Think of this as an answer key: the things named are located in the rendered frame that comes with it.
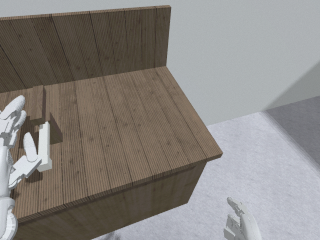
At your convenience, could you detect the robot left forearm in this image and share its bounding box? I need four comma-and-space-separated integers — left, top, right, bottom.
0, 197, 18, 240

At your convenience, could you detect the left robot hand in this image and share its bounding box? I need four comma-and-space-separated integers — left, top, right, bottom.
0, 95, 42, 198

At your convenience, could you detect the tap lever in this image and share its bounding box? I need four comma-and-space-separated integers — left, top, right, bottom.
36, 121, 52, 172

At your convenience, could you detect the right robot hand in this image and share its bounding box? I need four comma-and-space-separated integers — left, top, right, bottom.
223, 197, 263, 240

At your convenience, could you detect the counter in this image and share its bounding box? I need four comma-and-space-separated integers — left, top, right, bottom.
0, 5, 223, 240

